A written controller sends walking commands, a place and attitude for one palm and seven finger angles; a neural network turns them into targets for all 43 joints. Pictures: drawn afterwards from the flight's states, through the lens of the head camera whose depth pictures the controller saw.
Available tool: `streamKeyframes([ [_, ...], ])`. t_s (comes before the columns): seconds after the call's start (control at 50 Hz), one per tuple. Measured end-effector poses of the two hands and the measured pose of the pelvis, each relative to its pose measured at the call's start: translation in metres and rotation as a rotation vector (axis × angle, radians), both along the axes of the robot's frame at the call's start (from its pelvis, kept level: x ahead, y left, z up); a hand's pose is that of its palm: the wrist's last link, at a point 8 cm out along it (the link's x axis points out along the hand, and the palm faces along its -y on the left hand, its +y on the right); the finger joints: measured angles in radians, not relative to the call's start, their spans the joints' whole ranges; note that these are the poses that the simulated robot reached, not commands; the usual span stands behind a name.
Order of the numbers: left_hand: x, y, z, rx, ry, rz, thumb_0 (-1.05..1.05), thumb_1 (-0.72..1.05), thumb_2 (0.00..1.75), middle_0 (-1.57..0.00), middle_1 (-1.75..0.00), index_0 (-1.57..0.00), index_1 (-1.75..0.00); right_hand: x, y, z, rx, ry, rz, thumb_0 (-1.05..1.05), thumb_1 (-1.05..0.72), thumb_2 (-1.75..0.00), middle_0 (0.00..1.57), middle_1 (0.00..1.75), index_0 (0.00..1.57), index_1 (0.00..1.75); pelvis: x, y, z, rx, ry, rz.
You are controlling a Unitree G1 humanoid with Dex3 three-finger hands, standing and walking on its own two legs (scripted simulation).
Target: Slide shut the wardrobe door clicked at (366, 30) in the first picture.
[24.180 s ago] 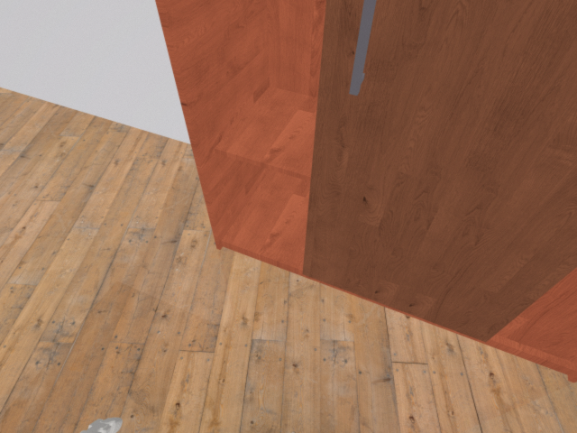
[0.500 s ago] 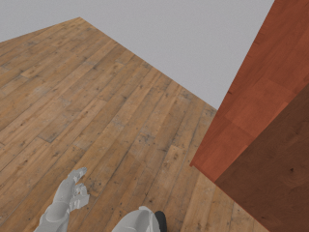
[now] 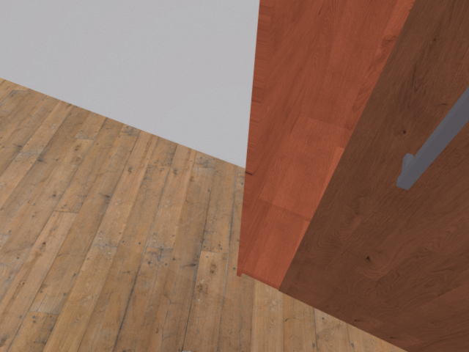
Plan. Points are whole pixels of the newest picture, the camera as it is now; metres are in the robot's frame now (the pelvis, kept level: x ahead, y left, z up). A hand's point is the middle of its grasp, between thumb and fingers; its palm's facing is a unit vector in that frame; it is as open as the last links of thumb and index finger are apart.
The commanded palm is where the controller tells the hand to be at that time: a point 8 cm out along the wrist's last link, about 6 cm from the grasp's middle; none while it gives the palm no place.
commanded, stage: relax the arm and regain balance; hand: right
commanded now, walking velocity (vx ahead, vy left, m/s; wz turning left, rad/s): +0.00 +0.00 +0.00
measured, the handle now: out of the picture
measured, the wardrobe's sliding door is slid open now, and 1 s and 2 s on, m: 0.16 0.16 0.16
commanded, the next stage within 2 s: step back with the hand held close in 1.14 s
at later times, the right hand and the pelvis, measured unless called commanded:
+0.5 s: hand out of the picture +0.11 -0.20 -0.15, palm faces +0.17 +0.97 -0.16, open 16.2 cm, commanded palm none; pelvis +0.00 -0.02 +0.01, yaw -1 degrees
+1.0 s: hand out of the picture +0.08 -0.22 -0.13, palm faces +0.18 +0.97 -0.14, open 16.2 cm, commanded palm none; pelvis -0.03 -0.05 +0.02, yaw +0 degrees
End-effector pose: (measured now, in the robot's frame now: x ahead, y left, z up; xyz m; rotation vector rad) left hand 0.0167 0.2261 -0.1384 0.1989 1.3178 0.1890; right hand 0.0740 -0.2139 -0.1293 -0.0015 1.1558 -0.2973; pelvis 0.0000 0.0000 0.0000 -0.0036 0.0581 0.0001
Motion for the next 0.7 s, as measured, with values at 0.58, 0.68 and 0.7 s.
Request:
streamKeyframes([
  [0.58,-0.035,-0.052,0.010,-0.087,0.065,0.014,0.01,0.91,0.90,-0.20,-0.30,-0.20,-0.30,0.017,-0.041,0.023,-0.027,-0.090,0.067,0.13,0.49,-0.29,0.15,0.30,0.15,0.30,0.004,-0.027,0.018,-0.005,-0.061,-0.024],
  [0.68,-0.037,-0.060,0.011,-0.092,0.062,0.000,0.01,0.91,0.90,-0.20,-0.30,-0.20,-0.30,0.008,-0.044,0.025,-0.017,-0.084,0.065,0.13,0.49,-0.30,0.15,0.30,0.15,0.30,-0.005,-0.034,0.021,-0.001,-0.072,-0.030],
  [0.7,-0.039,-0.061,0.012,-0.092,0.062,-0.001,0.01,0.91,0.90,-0.20,-0.30,-0.20,-0.30,0.006,-0.044,0.025,-0.012,-0.084,0.060,0.13,0.49,-0.30,0.15,0.30,0.15,0.30,-0.007,-0.035,0.021,-0.001,-0.075,-0.030],
])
